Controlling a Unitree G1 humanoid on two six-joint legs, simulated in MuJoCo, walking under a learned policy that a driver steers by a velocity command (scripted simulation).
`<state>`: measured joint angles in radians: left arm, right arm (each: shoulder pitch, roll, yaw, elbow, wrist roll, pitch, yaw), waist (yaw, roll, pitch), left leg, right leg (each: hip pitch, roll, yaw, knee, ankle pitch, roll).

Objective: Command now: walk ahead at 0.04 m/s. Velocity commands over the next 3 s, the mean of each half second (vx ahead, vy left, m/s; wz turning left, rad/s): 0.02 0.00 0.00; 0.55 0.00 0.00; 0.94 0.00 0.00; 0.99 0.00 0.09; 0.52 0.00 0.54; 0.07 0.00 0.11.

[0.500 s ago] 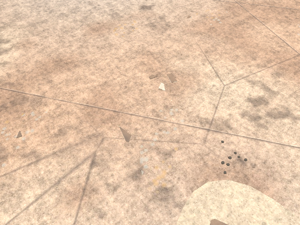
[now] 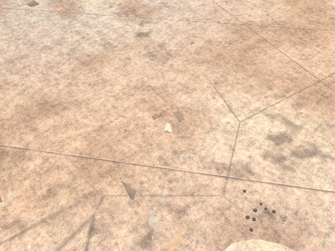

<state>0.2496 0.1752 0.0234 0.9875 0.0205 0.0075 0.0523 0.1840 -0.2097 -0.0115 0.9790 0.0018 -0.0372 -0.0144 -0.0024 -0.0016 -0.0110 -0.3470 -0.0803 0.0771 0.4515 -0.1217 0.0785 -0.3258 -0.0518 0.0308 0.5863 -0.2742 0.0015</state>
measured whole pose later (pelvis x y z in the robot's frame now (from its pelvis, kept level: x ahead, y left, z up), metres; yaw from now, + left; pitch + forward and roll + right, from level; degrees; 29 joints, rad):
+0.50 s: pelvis +0.05 -0.01 +0.01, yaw +1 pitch +0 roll +0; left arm 0.29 0.14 0.03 1.08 0.00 -0.03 0.04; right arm 0.19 -0.19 -0.02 1.05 0.01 -0.01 -0.03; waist 0.00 0.00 0.04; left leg -0.28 -0.03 0.03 0.50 -0.22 0.05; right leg -0.18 0.00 -0.02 0.50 -0.31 0.00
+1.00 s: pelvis +0.17 -0.09 +0.01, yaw +0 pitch +3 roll +0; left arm 0.35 0.19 0.06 0.98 0.03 -0.09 -0.01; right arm 0.19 -0.24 -0.06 0.94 -0.05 -0.07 0.04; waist 0.02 0.04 -0.05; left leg -0.56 0.05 -0.01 1.09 -0.23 0.09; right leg -0.23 0.01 -0.08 0.45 -0.28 -0.05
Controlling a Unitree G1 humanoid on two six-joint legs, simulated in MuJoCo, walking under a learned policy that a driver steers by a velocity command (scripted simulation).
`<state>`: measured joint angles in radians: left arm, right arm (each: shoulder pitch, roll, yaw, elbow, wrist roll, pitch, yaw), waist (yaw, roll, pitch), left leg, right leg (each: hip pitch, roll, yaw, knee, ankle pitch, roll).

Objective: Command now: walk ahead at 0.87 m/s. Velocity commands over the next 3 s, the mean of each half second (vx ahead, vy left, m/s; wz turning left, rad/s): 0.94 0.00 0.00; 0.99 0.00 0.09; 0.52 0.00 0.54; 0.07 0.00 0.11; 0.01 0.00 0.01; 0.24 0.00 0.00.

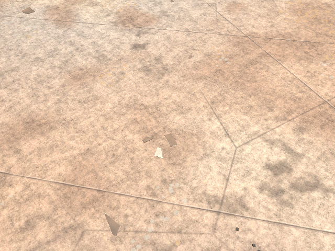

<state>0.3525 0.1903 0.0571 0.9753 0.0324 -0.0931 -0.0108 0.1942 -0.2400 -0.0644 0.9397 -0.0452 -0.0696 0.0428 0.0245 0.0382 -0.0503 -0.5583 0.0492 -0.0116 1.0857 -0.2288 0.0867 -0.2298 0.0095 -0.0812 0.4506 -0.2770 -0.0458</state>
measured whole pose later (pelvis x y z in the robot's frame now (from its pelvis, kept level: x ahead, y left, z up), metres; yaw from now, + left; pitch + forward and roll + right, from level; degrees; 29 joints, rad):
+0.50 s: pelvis +0.37 +0.05 -0.01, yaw +0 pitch +1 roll +1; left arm 0.30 0.23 0.05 0.94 0.02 -0.10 -0.02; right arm 0.27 -0.26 -0.07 0.95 -0.04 -0.08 0.03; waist 0.00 -0.02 0.04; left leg -0.29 -0.07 0.13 0.50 -0.23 0.10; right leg -0.41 -0.07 0.04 1.28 -0.24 -0.12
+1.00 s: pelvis +0.86 +0.03 -0.01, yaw +4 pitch +0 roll -2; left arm 0.31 0.27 0.06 0.95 0.04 -0.10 -0.02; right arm 0.27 -0.25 -0.04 0.90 -0.01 -0.07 0.02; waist 0.00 0.02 0.04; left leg -0.49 0.07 -0.05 1.30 -0.21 0.12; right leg -0.21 0.07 -0.17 0.43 -0.22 -0.10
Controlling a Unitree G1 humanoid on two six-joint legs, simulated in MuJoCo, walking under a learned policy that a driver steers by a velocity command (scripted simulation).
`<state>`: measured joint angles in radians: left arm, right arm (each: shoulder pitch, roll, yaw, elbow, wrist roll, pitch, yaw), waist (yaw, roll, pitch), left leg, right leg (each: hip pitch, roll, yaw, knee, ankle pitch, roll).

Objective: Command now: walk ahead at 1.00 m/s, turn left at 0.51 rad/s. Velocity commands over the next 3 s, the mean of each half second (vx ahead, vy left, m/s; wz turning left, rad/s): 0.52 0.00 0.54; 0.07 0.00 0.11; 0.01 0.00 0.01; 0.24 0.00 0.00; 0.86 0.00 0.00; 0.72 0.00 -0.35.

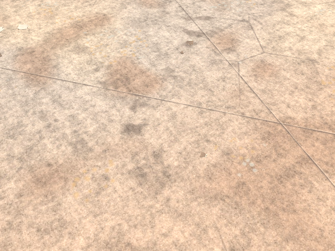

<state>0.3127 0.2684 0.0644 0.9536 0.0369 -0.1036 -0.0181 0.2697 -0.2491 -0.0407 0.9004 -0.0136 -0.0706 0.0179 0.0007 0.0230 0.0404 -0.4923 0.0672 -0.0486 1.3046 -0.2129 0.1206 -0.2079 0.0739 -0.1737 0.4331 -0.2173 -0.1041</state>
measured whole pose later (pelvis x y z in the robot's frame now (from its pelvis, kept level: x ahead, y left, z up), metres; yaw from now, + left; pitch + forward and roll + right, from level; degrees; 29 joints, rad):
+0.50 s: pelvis +0.37 +0.03 +0.00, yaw +17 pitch +2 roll +0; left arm 0.07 0.28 0.04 0.68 0.00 -0.06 0.06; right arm 0.18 -0.27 -0.05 0.77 0.00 -0.06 0.02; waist -0.03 -0.02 0.06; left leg -0.36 -0.16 -0.01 0.44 -0.11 0.15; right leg -0.68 -0.10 0.12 1.17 -0.35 0.08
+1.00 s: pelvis +0.50 -0.01 -0.01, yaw +20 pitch +1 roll +0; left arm 0.16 0.21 0.04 0.74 0.01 -0.03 0.02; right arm 0.21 -0.21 -0.03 0.82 -0.01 0.01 0.00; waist 0.00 0.00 -0.01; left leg -0.23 -0.06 -0.06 0.60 -0.39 0.04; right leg -0.36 0.00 0.00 0.60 -0.26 0.00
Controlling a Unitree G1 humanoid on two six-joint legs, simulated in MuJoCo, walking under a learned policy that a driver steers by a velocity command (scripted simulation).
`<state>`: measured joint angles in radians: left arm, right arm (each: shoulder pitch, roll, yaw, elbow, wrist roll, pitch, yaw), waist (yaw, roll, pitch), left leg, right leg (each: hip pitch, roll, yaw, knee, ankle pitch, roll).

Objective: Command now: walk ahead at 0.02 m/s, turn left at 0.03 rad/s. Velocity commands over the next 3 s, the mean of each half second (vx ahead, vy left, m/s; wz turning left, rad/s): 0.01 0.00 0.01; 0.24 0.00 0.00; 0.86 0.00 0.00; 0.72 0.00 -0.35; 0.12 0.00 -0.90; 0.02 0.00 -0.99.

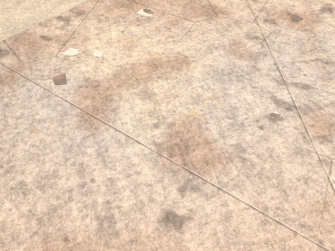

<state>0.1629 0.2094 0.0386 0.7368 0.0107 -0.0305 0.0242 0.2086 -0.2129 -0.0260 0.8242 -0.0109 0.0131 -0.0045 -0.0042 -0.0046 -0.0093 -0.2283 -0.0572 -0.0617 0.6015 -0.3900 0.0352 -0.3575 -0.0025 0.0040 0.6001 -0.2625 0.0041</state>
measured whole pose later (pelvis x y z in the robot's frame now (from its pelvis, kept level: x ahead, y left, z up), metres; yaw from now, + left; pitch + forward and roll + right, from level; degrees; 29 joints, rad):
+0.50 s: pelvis +0.00 -0.01 +0.00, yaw +0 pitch -1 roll +0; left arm 0.17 0.21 0.06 0.87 0.00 -0.01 0.03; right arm 0.23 -0.19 -0.04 0.94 0.00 0.00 -0.03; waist 0.00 -0.01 0.03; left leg -0.16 -0.04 -0.06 0.55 -0.37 0.02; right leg -0.29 0.01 0.00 0.55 -0.24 -0.01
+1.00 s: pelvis +0.05 -0.05 +0.01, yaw -1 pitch +1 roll +0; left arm 0.15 0.25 0.07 0.93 0.01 -0.07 -0.04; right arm 0.41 -0.24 -0.07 1.02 -0.02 -0.07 -0.01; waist -0.04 0.04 -0.03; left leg -0.02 0.04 -0.07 0.35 -0.36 0.01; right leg -0.40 -0.05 -0.06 0.64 -0.31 -0.04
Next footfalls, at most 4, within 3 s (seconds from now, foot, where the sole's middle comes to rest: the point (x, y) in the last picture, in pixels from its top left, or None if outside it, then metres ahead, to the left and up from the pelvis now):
1.04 right None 0.15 -0.19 -0.76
1.52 left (173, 231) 0.59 0.00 -0.76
1.94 right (203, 152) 0.99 -0.15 -0.76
2.48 left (181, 125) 1.17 -0.05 -0.76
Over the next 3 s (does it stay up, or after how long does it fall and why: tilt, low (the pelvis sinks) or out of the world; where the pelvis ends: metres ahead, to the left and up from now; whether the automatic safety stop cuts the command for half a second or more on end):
stays up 0.98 -0.07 0.00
